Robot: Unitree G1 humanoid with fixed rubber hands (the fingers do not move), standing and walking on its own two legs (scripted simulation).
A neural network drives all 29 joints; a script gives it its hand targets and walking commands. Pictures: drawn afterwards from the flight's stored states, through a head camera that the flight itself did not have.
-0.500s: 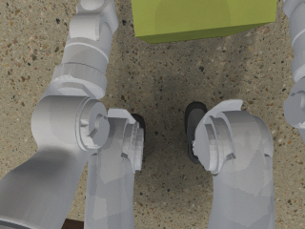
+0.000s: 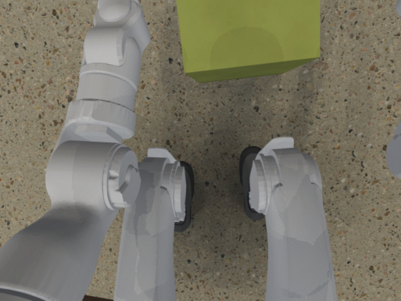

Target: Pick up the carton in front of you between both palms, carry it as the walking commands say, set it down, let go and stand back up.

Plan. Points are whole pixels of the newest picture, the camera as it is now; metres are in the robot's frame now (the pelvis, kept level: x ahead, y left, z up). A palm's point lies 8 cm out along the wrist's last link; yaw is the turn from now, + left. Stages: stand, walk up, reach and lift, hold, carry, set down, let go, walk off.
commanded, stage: set down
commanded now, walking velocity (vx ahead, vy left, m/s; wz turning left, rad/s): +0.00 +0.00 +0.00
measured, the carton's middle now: (240, 21) +0.55 -0.10 -0.29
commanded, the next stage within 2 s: let go in 0.76 s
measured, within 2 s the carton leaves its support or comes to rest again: neither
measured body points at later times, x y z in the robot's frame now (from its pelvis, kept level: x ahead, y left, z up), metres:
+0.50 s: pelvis +0.01 -0.01 +0.13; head +0.35 -0.07 +0.42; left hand +0.58 +0.08 +0.02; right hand +0.56 -0.32 +0.02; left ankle +0.11 +0.11 -0.38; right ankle +0.12 -0.10 -0.38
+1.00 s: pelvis +0.05 -0.02 +0.26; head +0.35 -0.07 +0.59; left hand +0.53 +0.10 +0.13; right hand +0.51 -0.32 +0.14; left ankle +0.11 +0.11 -0.38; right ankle +0.12 -0.10 -0.38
